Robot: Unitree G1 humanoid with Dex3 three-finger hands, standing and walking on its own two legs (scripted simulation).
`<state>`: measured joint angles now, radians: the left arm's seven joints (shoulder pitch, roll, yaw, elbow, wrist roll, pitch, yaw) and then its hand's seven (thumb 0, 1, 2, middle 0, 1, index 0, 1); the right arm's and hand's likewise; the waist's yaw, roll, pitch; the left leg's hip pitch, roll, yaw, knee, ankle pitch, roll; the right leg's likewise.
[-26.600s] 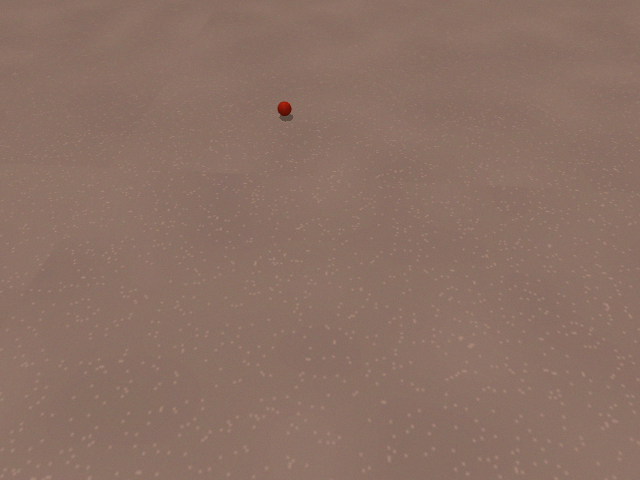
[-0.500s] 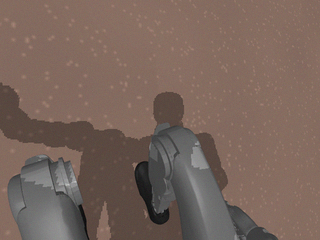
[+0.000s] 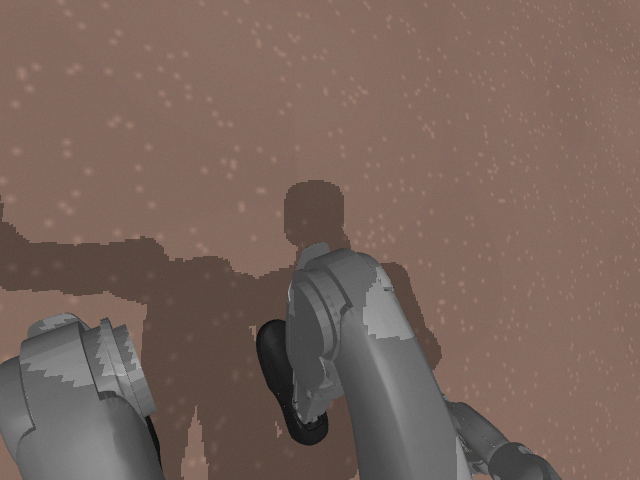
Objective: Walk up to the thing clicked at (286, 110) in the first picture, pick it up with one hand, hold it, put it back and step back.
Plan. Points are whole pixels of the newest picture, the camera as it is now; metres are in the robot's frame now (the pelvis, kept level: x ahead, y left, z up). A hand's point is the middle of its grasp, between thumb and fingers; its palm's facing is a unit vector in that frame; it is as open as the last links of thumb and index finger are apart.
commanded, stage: rest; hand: left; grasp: from above
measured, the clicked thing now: out of the picture +0.43 +0.36 -0.26
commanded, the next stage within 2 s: open in 0.06 s
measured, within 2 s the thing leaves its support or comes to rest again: neither
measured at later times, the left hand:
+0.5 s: hand out of the picture +0.41 +0.36 -0.25, palm faces -0.46 -0.16 -0.88, open 11.5 cm
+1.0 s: hand out of the picture +0.42 +0.35 -0.24, palm faces -0.45 -0.16 -0.88, open 13.9 cm
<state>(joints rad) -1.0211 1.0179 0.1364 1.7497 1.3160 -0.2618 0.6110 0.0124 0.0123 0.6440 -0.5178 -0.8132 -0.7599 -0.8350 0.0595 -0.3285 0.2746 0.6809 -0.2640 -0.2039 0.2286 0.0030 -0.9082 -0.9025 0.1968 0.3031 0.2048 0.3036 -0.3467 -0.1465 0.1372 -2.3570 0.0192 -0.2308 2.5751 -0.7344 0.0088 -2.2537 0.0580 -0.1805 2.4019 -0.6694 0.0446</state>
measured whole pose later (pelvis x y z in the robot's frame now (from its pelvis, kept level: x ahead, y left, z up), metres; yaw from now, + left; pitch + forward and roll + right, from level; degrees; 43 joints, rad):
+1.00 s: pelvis +0.00 +0.00 +0.00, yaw -1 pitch +28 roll -14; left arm -1.02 1.02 0.11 1.72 1.29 -0.27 0.60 0.00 -0.47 0.93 -0.08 -1.06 -0.11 -1.04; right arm 0.06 -0.34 0.30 0.67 -0.26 -0.21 0.24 0.00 -0.89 -0.90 0.20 0.30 0.21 0.30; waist -0.34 -0.15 0.14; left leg -2.35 0.02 -0.24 2.57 -0.73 0.01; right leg -2.24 0.06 -0.19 2.38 -0.66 0.05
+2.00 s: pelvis -0.02 -0.01 +0.04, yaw +5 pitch +31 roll -9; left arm -1.00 0.88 0.06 1.46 1.29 -0.31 0.29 0.00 -0.52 1.02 -0.08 -1.02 -0.09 -1.02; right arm 0.16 -0.32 0.13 0.69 -0.14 0.01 0.11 0.00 -0.90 -0.90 0.20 0.30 0.20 0.30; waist -0.25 -0.05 -0.01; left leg -2.31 0.00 -0.14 2.38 -0.64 0.01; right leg -2.22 0.02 -0.11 2.28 -0.62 0.02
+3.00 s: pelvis +0.02 +0.00 +0.31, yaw +13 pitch +23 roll -4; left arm 0.10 0.34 0.04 0.21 0.09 0.29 0.06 0.01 0.89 0.90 -0.21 -0.31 -0.21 -0.30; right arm 0.12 -0.21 0.04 0.55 0.04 -0.10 -0.06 0.01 -0.90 -0.90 0.20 0.30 0.21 0.30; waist -0.06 0.02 -0.19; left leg -1.34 0.01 -0.08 1.52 -0.59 0.00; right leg -1.28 0.01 -0.06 1.45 -0.58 0.01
